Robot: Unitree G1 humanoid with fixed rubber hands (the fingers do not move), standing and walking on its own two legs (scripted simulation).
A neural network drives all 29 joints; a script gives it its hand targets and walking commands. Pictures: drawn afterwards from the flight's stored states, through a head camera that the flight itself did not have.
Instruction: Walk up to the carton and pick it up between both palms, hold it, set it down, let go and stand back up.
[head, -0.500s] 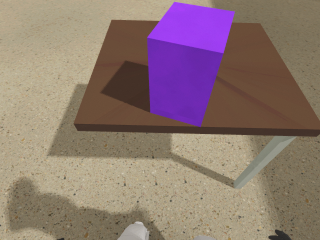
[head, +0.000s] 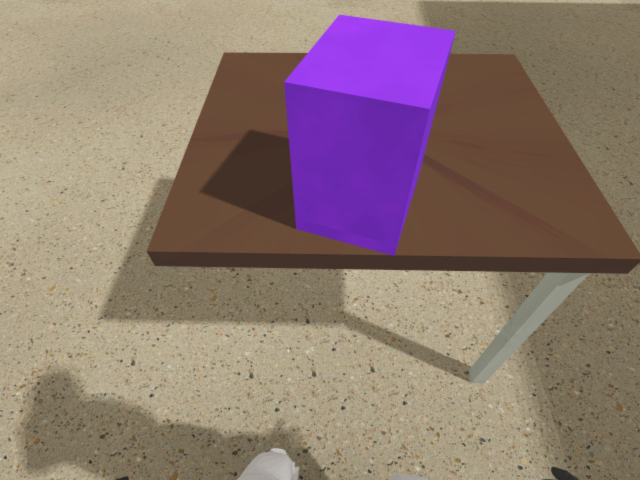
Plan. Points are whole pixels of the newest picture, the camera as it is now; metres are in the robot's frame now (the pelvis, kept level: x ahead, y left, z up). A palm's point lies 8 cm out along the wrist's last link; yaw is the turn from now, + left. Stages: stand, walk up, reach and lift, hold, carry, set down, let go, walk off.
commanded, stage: walk up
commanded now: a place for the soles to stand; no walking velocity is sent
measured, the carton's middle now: (367, 139) +0.59 -0.05 +0.09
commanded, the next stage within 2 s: none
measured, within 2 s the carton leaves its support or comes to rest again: neither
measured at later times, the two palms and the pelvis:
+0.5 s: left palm out of the picture +0.09 +0.28 -0.08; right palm out of the picture +0.12 -0.34 -0.10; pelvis +0.05 -0.03 +0.01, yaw +0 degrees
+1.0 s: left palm out of the picture +0.12 +0.28 -0.11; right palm (581, 453) +0.18 -0.32 -0.10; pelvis +0.08 -0.02 +0.00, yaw +0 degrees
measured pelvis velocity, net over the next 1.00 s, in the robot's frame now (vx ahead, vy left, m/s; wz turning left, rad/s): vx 0.08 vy -0.02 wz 0.00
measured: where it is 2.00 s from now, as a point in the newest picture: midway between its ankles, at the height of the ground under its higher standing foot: outside the picture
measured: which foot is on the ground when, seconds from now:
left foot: down 0.00-0.26, up 0.28-0.66, down 0.68-1.00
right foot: down 0.00-1.00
